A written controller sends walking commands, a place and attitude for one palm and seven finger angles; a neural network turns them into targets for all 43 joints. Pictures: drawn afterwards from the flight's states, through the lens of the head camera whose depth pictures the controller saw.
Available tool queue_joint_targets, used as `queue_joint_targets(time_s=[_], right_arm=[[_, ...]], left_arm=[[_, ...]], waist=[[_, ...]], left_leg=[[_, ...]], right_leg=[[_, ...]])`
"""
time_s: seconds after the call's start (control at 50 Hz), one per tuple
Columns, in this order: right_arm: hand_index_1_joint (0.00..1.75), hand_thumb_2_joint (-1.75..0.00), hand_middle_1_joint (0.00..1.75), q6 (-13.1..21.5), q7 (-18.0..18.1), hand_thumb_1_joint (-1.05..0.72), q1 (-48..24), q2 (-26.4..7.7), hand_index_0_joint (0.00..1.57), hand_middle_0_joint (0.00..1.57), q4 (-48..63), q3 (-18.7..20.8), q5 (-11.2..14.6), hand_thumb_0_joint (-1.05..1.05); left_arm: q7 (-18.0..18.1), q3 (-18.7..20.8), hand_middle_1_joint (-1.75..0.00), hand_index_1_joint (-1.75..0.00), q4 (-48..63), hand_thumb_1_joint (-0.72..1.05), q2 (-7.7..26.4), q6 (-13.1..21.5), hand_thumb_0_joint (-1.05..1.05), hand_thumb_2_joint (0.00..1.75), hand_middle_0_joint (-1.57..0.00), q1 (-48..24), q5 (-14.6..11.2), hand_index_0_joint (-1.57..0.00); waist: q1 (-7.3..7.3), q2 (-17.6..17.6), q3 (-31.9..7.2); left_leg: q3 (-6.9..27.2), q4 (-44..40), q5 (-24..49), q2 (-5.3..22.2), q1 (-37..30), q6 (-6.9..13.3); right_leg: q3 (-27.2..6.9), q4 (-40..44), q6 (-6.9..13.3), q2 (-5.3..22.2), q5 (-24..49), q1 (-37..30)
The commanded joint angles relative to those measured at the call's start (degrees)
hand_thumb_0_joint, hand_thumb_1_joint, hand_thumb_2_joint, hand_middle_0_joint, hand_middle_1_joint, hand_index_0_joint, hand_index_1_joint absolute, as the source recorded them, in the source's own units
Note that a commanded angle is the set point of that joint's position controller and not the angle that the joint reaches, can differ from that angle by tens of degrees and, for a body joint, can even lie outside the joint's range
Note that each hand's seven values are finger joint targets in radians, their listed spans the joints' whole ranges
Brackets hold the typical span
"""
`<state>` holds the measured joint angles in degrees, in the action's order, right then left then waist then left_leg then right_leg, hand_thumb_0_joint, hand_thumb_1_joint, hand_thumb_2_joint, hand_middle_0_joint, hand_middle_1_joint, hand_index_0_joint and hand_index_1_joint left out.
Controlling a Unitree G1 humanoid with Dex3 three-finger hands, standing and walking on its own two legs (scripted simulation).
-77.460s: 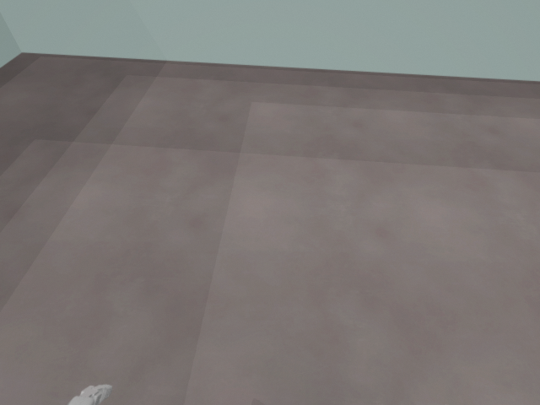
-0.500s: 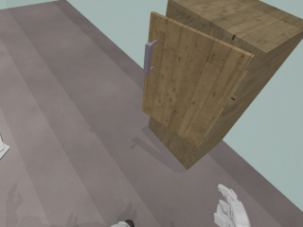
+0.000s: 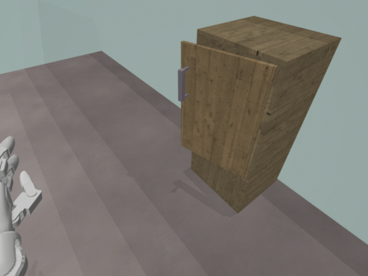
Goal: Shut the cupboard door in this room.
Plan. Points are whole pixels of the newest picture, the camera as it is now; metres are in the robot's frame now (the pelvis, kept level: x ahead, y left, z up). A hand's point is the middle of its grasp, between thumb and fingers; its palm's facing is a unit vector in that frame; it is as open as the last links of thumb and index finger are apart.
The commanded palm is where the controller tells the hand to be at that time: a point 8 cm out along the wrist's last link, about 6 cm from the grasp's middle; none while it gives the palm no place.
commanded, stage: stop stepping back and stand still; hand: left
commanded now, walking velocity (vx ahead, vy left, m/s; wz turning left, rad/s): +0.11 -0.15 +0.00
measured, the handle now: (184, 84) +0.91 +0.06 +0.00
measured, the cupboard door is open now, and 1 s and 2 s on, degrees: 14 14 14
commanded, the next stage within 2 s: let the arm hang, fingers relaxed in 0.40 s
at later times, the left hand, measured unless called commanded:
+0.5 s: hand (22, 225) +0.16 +0.28 +0.14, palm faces +0.49 -0.82 -0.31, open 7.5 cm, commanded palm none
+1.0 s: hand out of the picture -0.01 +0.23 -0.16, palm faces +0.01 -0.98 -0.22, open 7.2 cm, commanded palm none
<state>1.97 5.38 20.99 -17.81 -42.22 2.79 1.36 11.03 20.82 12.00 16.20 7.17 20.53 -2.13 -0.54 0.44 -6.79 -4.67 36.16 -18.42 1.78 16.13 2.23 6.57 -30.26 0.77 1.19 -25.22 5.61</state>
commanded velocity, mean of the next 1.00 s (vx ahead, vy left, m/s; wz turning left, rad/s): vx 0.06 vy -0.03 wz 0.00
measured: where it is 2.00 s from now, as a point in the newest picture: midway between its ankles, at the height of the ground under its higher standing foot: outside the picture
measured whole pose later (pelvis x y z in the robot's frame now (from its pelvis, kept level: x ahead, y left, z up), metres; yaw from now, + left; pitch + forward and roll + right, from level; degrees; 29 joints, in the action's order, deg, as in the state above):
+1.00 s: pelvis -0.04 +0.04 +0.01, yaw -1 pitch -2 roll -1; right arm -1.9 0.7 17.7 -9.7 -58.3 -0.3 -1.1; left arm 1.2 0.6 -55.7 11.7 -1.7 18.1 0.8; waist 0.6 -0.1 0.8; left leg -3.6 27.5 -10.7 2.1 15.1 0.6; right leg 3.0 -25.7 0.5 -0.2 -15.2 8.7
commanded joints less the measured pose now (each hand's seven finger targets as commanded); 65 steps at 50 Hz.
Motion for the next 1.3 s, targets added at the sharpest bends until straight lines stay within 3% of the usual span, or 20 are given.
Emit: queue_joint_targets(time_s=[0.0, 0.04, 0.06, 0.1, 0.18, 0.24, 0.28, 0.32, 0.36, 0.42, 0.46, 0.48, 0.5, 0.54, 0.6, 0.64, 0.7, 0.82, 1.0, 1.28], right_arm=[[0.30, -0.90, 0.30, 5.75, 0.05, -0.90, -12.30, -2.97, 0.20, 0.20, 15.87, 0.97, -0.72, 0.00], [0.30, -0.90, 0.30, 6.93, -1.19, -0.90, -9.99, 0.11, 0.20, 0.20, 15.77, -0.29, -1.68, 0.00], [0.30, -0.90, 0.30, 7.32, -1.75, -0.90, -11.01, 0.21, 0.20, 0.20, 15.25, -0.39, -1.89, 0.00], [0.30, -0.90, 0.30, 7.56, -1.33, -0.90, -12.75, -0.14, 0.20, 0.20, 14.63, -0.46, -1.77, 0.00], [0.30, -0.90, 0.30, 7.26, -0.53, -0.90, -11.57, -0.89, 0.20, 0.20, 14.13, -0.84, -1.59, 0.00], [0.30, -0.90, 0.30, 5.52, -0.64, -0.90, -11.51, -1.36, 0.20, 0.20, 14.58, -0.87, -0.79, 0.00], [0.30, -0.90, 0.30, 4.01, -0.72, -0.90, -11.81, -1.46, 0.20, 0.20, 14.76, -0.59, -0.60, 0.00], [0.30, -0.90, 0.30, 3.19, -1.26, -0.90, -13.20, -1.25, 0.20, 0.20, 15.40, -0.66, -0.75, 0.00], [0.30, -0.90, 0.30, 3.95, -1.61, -0.90, -13.11, -1.37, 0.20, 0.20, 14.56, -0.61, -0.94, 0.00], [0.30, -0.90, 0.30, 4.33, -0.64, -0.90, -15.45, -0.61, 0.20, 0.20, 14.09, -1.90, -1.95, 0.00], [0.30, -0.90, 0.30, 5.30, 0.12, -0.90, -16.09, 0.60, 0.20, 0.20, 14.17, -1.94, -2.16, 0.00], [0.30, -0.90, 0.30, 6.03, -6.31, -0.90, -11.67, -3.93, 0.20, 0.20, 2.52, 0.25, -3.28, 0.00], [0.30, -0.90, 0.30, 1.28, -6.93, -0.90, -7.10, 0.30, 0.20, 0.20, 4.97, -1.59, -2.23, 0.00], [0.30, -0.90, 0.30, 0.94, -6.35, -0.90, -6.31, -5.78, 0.20, 0.20, 6.37, -0.50, -2.67, 0.00], [0.30, -0.90, 0.30, 0.18, -5.04, -0.90, -8.53, -6.69, 0.20, 0.20, 7.85, -0.76, -4.35, 0.00], [0.30, -0.90, 0.30, -0.52, -4.70, -0.90, -10.67, -5.94, 0.20, 0.20, 6.46, -1.42, -3.44, 0.00], [0.30, -0.90, 0.30, -2.11, -5.10, -0.90, -10.26, -1.27, 0.20, 0.20, 2.59, -1.97, -2.72, 0.00], [0.30, -0.90, 0.30, -1.85, -4.70, -0.90, -5.96, 0.57, 0.20, 0.20, -6.88, -1.95, -2.81, 0.00], [0.30, -0.90, 0.30, -2.36, -3.95, -0.90, -2.08, 1.87, 0.20, 0.20, -15.24, -1.74, -2.52, 0.00], [0.30, -0.90, 0.30, -2.02, -3.44, -0.90, -0.03, 3.62, 0.20, 0.20, -20.35, -1.62, -2.22, 0.00]], left_arm=[[0.99, 9.83, -0.30, -0.30, 37.48, 0.90, 22.76, 8.05, 0.00, 0.90, -0.20, -0.36, 0.80, -0.20], [1.12, 14.02, -0.30, -0.30, 41.89, 0.90, 25.15, 8.95, 0.00, 0.90, -0.20, 8.49, 1.05, -0.20], [0.79, 14.37, -0.30, -0.30, 43.37, 0.90, 25.15, 8.81, 0.00, 0.90, -0.20, 9.56, 0.76, -0.20], [1.00, 15.99, -0.30, -0.30, 40.46, 0.90, 24.03, 8.07, 0.00, 0.90, -0.20, 9.31, 0.10, -0.20], [0.48, 14.43, -0.30, -0.30, 25.78, 0.90, 19.22, 7.16, 0.00, 0.90, -0.20, 10.34, -0.86, -0.20], [-0.66, 9.48, -0.30, -0.30, 15.40, 0.90, 14.44, 4.61, 0.00, 0.90, -0.20, 11.42, -0.89, -0.20], [-0.93, 7.04, -0.30, -0.30, 12.15, 0.90, 13.94, 3.22, 0.00, 0.90, -0.20, 9.66, -0.24, -0.20], [-0.69, 5.11, -0.30, -0.30, 12.92, 0.90, 14.65, 2.48, 0.00, 0.90, -0.20, 5.64, -0.19, -0.20], [-0.45, 2.64, -0.30, -0.30, 17.44, 0.90, 14.14, 3.92, 0.00, 0.90, -0.20, -2.79, 0.66, -0.20], [0.33, 4.51, -0.30, -0.30, 28.96, 0.90, 18.77, 6.21, 0.00, 0.90, -0.20, -12.32, 1.47, -0.20], [0.89, 6.22, -0.30, -0.30, 32.73, 0.90, 20.08, 7.09, 0.00, 0.90, -0.20, -10.94, 1.77, -0.20], [-7.16, -14.79, -0.30, -0.30, -18.46, 0.90, 3.17, -3.78, 0.00, 0.90, -0.20, -0.06, 5.73, -0.20], [-9.52, -14.78, -0.30, -0.30, -20.52, 0.90, 2.10, -7.38, 0.00, 0.90, -0.20, 5.20, 3.48, -0.20], [-9.97, -16.65, -0.30, -0.30, -21.28, 0.90, -1.64, -8.54, 0.00, 0.90, -0.20, 6.96, 3.08, -0.20], [-10.24, -17.73, -0.30, -0.30, -26.77, 0.90, 0.27, -7.79, 0.00, 0.90, -0.20, -0.72, 3.41, -0.20], [-10.22, -17.37, -0.30, -0.30, -34.49, 0.90, 3.36, -7.68, 0.00, 0.90, -0.20, -1.08, 3.19, -0.20], [-10.21, -18.03, -0.30, -0.30, -45.41, 0.90, 6.97, -6.80, 0.00, 0.90, -0.20, -2.69, 3.27, -0.20], [-9.47, -18.51, -0.30, -0.30, -56.61, 0.90, 1.31, -6.55, 0.00, 0.90, -0.20, -2.39, 3.02, -0.20], [-9.51, -19.36, -0.30, -0.30, -68.27, 0.90, -0.05, -7.27, 0.00, 0.90, -0.20, -0.94, 2.83, -0.20], [-9.07, -19.77, -0.30, -0.30, -75.66, 0.90, -2.53, -7.32, 0.00, 0.90, -0.20, 3.56, 3.05, -0.20]], waist=[[1.61, 2.01, -4.34], [1.61, 15.08, -7.42], [0.99, 15.16, -5.16], [0.55, 14.15, 1.05], [2.14, 16.10, 5.43], [1.52, 10.24, 8.01], [0.76, -2.19, 9.13], [-0.42, -17.17, 11.53], [1.00, -15.67, 9.73], [1.26, -7.89, 7.14], [0.27, -4.36, 5.80], [3.61, -0.57, 11.41], [2.20, 5.86, 5.98], [0.95, 20.28, 0.35], [1.17, 3.65, 2.20], [-0.65, 0.65, 0.08], [0.89, -11.41, 3.20], [1.07, 6.40, 2.92], [1.10, -0.98, 11.71], [0.81, 0.58, 13.09]], left_leg=[[5.00, -11.32, 28.92, 4.23, -13.50, 3.38], [14.42, -8.90, 52.62, 11.21, -24.49, 6.67], [16.39, -12.30, 42.85, 12.97, -18.86, 6.40], [14.57, -19.29, 17.00, 13.86, -5.86, 5.85], [8.62, -22.66, -11.56, 12.82, 4.79, 3.67], [6.44, -19.98, -23.38, 10.90, 14.35, 1.94], [3.29, -5.78, -22.74, 6.04, 19.12, 0.35], [1.63, 19.65, -12.15, -0.19, 22.00, -1.72], [5.53, 25.69, -7.97, 1.10, 21.10, -2.45], [2.90, 13.31, -2.56, 2.71, 10.13, -2.26], [0.30, 5.15, 0.28, 0.92, 4.38, -1.59], [-1.40, 1.33, 0.75, 2.52, 5.58, -2.41], [1.63, -2.56, 11.66, -0.29, -4.35, -2.95], [17.44, -8.06, 33.67, 14.47, -4.84, 4.28], [20.96, -10.04, 32.10, 14.85, 1.65, 7.73], [14.77, -6.83, 33.55, 10.57, 2.88, 3.91], [3.80, -0.86, 2.09, -0.25, 2.78, -2.72], [6.68, -9.25, 16.00, 3.89, -5.11, -1.30], [7.25, -17.69, 3.05, 4.51, -2.51, -1.10], [7.11, -21.06, 0.04, 4.72, -3.66, -0.67]], right_leg=[[-4.86, -13.54, -3.21, 4.46, 45.32, 2.83], [-2.52, -16.98, -1.25, -0.52, 4.70, 18.92], [-3.79, -17.27, -0.85, -0.79, -3.47, 17.43], [-3.06, -16.35, -0.97, -0.66, -5.12, 13.30], [0.77, -7.77, -0.85, -2.19, 1.04, 7.17], [2.00, -0.73, -0.15, -3.36, 3.33, -0.14], [-9.03, 7.14, 3.35, 1.56, -3.99, -0.37], [-36.52, 23.11, 11.73, 18.30, -13.70, 6.49], [-31.48, 19.75, 12.15, 18.12, -2.71, 6.43], [-15.23, 14.68, 9.38, 13.92, 11.33, 9.82], [-12.01, 13.38, 8.41, 12.14, 13.59, 9.36], [-2.06, 0.52, 5.73, 14.22, 32.30, 13.33], [-6.03, -2.73, 2.99, 8.75, 24.82, 17.25], [-1.48, -16.00, -2.48, 1.21, -1.33, 20.36], [-5.85, -16.41, -1.51, 0.78, -4.97, 15.47], [-5.70, -3.46, -1.51, 0.89, 11.32, 4.99], [-17.95, 9.12, 4.39, 12.00, 16.65, 9.88], [-10.27, 7.95, 1.76, 4.52, 17.08, 7.50], [-9.49, 12.98, 1.49, 3.59, 8.71, 8.36], [-8.86, 12.00, 0.70, 3.17, 9.74, 9.15]])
